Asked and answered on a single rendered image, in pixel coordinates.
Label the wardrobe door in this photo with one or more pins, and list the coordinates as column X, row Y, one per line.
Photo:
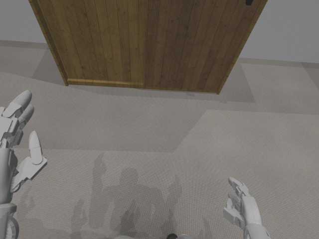
column 191, row 44
column 98, row 39

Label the robot left hand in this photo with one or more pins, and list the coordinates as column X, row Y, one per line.
column 12, row 121

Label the robot right hand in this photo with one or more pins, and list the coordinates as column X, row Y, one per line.
column 246, row 210

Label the right robot forearm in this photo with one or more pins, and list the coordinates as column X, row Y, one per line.
column 255, row 231

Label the left robot forearm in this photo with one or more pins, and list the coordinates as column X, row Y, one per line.
column 9, row 228

